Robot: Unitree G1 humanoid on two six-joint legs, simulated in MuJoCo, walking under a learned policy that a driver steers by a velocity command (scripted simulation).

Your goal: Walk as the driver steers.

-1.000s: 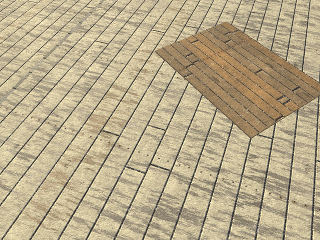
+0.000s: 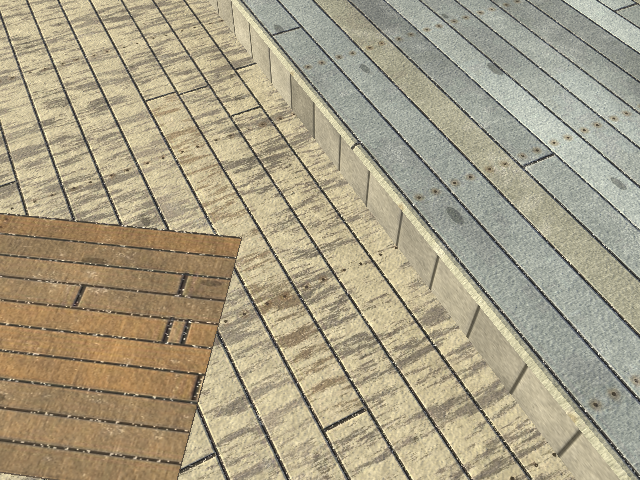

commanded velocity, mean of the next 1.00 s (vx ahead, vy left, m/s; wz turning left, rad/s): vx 1.00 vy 0.00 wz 0.53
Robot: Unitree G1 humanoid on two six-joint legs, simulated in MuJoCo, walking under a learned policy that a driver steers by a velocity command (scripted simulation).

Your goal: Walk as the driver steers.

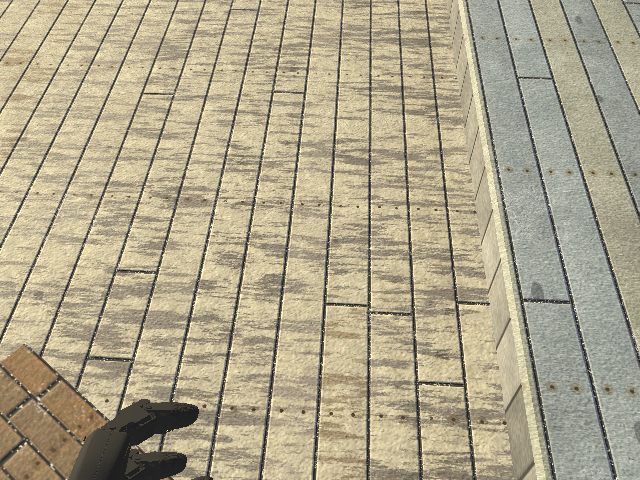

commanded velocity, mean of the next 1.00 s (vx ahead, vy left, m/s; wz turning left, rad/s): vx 1.00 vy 0.00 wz -0.22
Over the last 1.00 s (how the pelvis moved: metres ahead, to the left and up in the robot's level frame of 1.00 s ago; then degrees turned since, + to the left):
0.89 0.11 0.00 36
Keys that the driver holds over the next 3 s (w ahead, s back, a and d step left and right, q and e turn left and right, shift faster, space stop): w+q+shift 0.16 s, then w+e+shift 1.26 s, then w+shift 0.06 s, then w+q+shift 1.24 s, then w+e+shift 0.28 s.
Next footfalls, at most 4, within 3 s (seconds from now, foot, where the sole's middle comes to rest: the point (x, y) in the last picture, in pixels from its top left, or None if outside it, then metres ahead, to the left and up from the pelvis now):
0.18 right None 0.40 -0.16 -0.77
0.56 left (246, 410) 0.63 0.14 -0.77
0.98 right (336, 251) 1.04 -0.10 -0.77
1.40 left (332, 136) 1.49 -0.13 -0.77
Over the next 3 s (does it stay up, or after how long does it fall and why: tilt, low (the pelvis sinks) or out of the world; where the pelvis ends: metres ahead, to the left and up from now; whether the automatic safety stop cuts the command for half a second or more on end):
stays up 2.51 -0.51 0.02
